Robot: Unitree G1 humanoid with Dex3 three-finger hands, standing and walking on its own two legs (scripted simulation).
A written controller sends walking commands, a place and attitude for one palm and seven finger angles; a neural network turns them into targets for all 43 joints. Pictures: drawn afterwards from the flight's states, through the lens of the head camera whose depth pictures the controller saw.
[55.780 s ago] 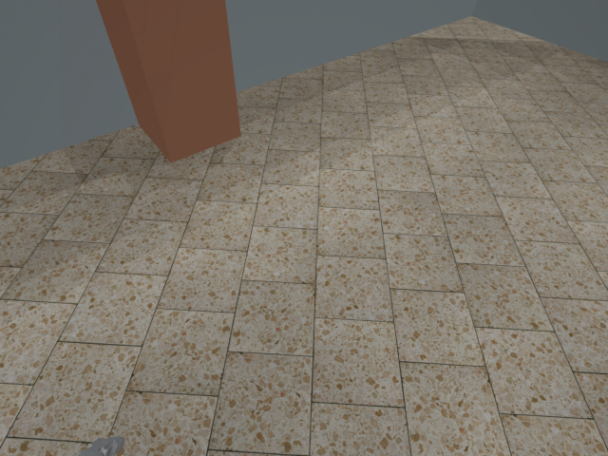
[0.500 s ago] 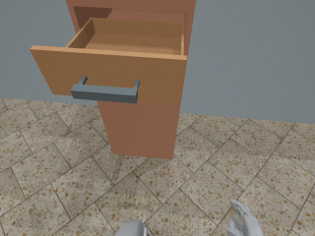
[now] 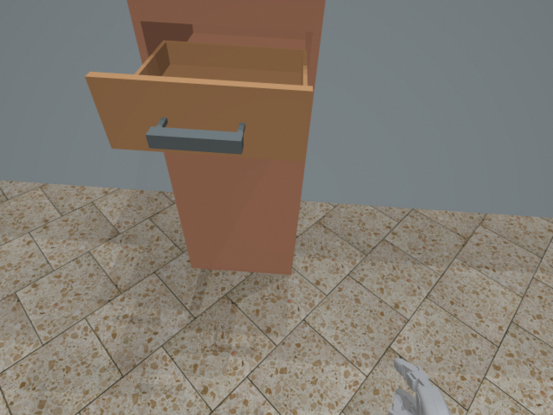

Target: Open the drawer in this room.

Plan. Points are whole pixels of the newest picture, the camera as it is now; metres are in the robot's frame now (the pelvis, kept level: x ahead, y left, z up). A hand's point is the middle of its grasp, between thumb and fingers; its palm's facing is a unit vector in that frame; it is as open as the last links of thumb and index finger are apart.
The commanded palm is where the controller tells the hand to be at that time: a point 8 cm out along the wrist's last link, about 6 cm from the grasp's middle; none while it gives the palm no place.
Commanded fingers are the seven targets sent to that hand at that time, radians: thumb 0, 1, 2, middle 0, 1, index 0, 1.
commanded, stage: stop stepping back and stand still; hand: left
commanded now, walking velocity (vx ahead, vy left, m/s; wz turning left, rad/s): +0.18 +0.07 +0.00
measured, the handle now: (199, 132) +0.54 +0.16 +0.15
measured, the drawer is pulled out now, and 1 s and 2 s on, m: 0.29 0.29 0.29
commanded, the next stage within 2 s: let the arm hang, fingers relaxed in 0.30 s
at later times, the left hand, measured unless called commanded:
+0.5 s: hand (69, 233) +0.26 +0.25 +0.19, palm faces +0.37 -0.80 -0.48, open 7.4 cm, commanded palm none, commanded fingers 0.00 0.90 0.90 -0.20 -0.30 -0.20 -0.30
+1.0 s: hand out of the picture -0.07 +0.22 -0.15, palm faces +0.05 -0.95 -0.30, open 7.2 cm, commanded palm none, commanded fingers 0.00 0.90 0.90 -0.20 -0.30 -0.20 -0.30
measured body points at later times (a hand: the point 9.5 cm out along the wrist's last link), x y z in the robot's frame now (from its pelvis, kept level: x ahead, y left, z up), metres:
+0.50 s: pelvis +0.00 +0.01 -0.01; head -0.03 -0.03 +0.44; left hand +0.24 +0.29 +0.21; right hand +0.15 -0.23 -0.13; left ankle +0.02 +0.13 -0.72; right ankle -0.01 -0.08 -0.73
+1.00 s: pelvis -0.03 +0.00 +0.01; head -0.01 -0.01 +0.46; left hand -0.07 +0.27 -0.13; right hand -0.02 -0.24 -0.15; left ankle +0.02 +0.13 -0.73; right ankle -0.01 -0.08 -0.73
